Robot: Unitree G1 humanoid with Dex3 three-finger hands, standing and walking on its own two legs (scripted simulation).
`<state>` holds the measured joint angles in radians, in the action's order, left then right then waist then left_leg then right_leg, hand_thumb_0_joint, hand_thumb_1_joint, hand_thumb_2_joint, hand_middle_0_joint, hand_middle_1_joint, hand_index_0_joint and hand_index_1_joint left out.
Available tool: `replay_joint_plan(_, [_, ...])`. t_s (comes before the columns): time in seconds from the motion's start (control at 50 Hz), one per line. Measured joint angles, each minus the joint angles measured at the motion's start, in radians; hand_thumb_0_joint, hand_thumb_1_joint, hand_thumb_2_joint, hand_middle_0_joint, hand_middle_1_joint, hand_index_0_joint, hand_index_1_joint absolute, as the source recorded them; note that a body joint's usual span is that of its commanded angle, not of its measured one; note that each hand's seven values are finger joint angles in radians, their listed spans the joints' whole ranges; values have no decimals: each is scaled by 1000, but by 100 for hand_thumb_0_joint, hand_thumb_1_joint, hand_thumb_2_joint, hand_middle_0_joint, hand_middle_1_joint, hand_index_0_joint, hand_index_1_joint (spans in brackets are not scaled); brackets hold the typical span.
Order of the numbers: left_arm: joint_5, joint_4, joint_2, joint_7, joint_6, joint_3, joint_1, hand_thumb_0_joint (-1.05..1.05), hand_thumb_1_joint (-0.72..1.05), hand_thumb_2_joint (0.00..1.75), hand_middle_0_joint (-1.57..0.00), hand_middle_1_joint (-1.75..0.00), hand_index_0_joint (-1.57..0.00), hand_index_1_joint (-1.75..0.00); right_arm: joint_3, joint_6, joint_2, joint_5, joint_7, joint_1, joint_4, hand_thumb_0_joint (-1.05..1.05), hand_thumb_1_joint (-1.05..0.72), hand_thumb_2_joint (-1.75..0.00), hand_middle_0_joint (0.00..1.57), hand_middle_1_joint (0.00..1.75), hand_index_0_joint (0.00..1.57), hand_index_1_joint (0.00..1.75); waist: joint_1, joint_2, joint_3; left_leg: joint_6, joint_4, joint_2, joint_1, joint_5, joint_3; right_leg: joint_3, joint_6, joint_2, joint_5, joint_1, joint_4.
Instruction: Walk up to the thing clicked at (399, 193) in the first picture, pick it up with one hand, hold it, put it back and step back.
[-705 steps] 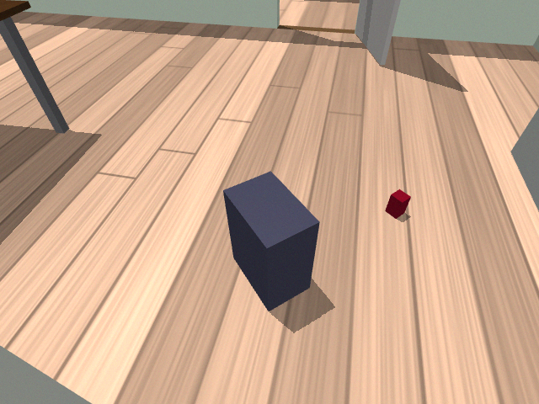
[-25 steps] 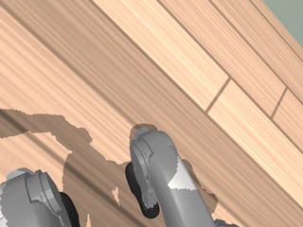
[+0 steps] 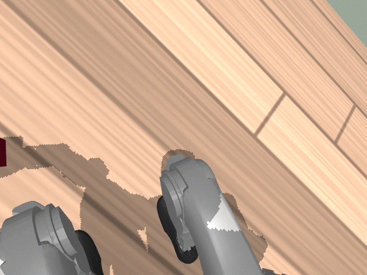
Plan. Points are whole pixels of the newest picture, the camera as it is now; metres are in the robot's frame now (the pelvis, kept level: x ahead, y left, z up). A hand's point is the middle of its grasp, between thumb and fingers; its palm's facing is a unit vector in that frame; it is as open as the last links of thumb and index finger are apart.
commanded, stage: approach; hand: left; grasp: from above
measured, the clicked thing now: out of the picture +0.45 +0.32 -0.27
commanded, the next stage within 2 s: close in in 0.06 s
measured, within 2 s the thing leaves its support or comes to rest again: neither
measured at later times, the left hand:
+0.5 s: hand out of the picture +0.47 +0.29 -0.20, palm faces +0.08 -0.44 -0.89, open 14.4 cm
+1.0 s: hand out of the picture +0.46 +0.31 -0.23, palm faces +0.04 -0.47 -0.88, open 14.1 cm
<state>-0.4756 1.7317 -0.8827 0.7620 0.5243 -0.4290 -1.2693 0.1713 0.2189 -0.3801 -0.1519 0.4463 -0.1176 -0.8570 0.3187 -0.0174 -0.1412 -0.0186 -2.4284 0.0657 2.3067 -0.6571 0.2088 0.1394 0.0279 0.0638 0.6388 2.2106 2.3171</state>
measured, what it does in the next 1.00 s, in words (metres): stands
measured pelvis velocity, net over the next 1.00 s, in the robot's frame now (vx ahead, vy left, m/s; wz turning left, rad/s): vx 0.01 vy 0.00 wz -0.03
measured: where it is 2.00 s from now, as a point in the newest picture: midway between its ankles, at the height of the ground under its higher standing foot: (140, 259)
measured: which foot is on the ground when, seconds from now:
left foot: down 0.00-1.00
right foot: down 0.00-1.00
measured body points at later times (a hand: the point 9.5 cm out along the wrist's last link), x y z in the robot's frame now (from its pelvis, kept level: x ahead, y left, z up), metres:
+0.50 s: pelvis +0.00 -0.01 +0.00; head +0.30 +0.05 +0.33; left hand +0.46 +0.31 -0.15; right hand +0.00 -0.29 -0.06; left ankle +0.08 +0.14 -0.29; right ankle +0.11 -0.11 -0.29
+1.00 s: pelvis +0.01 +0.00 -0.01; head +0.30 +0.08 +0.32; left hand +0.46 +0.33 -0.17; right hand +0.01 -0.26 -0.07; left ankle +0.08 +0.14 -0.29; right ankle +0.11 -0.11 -0.29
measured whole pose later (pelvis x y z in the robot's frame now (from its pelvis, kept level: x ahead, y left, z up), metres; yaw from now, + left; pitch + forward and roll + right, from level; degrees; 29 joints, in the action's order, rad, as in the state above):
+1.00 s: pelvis +0.01 +0.00 -0.01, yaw -2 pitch +27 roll -13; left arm -0.40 1.78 -0.94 0.87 0.47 -0.40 -1.32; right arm 0.29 0.24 -0.41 -0.20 0.49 -0.05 -0.77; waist 0.41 -0.09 -0.25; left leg -0.03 -2.49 0.04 2.29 -0.70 0.27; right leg 0.19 0.03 0.06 0.67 2.16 2.35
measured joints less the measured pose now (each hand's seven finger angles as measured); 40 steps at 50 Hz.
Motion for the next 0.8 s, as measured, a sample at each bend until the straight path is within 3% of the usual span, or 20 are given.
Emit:
replay_joint_plan(0.08, [-14, 11, 34, -13, -11, 65, -7, 0, -56, 108, -10, -93, -6, -98, -5, 18, 27, -4, -5, 5, -10, 0, -92, -90, 19, 30, 19, 30, -6, -16, 15, 1, -2, -9, -2, -1, -5, -3, 0, -9, 12, -9, 5])
replay_joint_plan(0.14, [-25, 19, 65, -1, -21, 90, -17, 0, -55, 107, -10, -93, -6, -98, -10, 33, 44, -14, -7, 16, -20, 0, -91, -90, 20, 30, 19, 30, 2, -29, 21, -4, 2, -16, -12, -7, 0, 2, -5, -15, 22, -23, 2])
replay_joint_plan(0.28, [-55, 37, 86, 97, -37, 22, -49, 0, -57, 107, -10, -93, -6, -98, -9, 47, 28, -37, 12, 29, 9, 0, -91, -90, 20, 30, 19, 30, 48, -44, 2, -24, 15, -20, -43, -26, 29, 28, -21, -17, 37, -56, -18])
replay_joint_plan(0.4, [13, 32, 39, 173, -38, -38, -65, 0, -59, 107, -10, -93, -6, -98, 10, 41, -36, -69, 33, 44, 38, -1, -92, -90, 19, 30, 19, 30, 84, -48, -70, -28, 2, -19, -67, -36, 41, 38, -24, -14, 42, -76, -6])
replay_joint_plan(0.5, [65, 4, -2, 167, -35, -46, -61, 0, -58, 106, -10, -93, -6, -98, 32, 21, -72, -71, 42, 57, 39, 0, -92, -90, 19, 30, 19, 30, 94, -50, -111, -23, -19, -16, -49, -28, 39, 34, -19, -10, 28, -53, 15])
replay_joint_plan(0.56, [77, 0, -21, 139, -34, -30, -59, 0, -57, 106, -10, -92, -6, -97, 46, 13, -73, -64, 43, 60, 44, 0, -92, -90, 19, 30, 19, 30, 93, -53, -122, -21, -27, -13, -30, -17, 36, 30, -14, -5, 14, -31, 21])
replay_joint_plan(0.64, [68, 9, -34, 115, -32, -23, -54, 0, -56, 106, -10, -92, -6, -97, 63, 10, -55, -51, 42, 58, 56, 0, -92, -90, 19, 30, 19, 30, 83, -56, -128, -16, -32, -9, -11, -7, 36, 29, -8, 0, -1, -13, 21])
replay_joint_plan(0.8, [78, 22, -52, 118, -38, -5, -36, 0, -54, 107, -11, -91, -6, -97, 102, 20, -13, -50, 39, 59, 67, 0, -91, -90, 19, 30, 19, 30, 81, -73, -124, -16, -43, -15, -21, -16, 48, 38, -7, -2, 10, -34, 23])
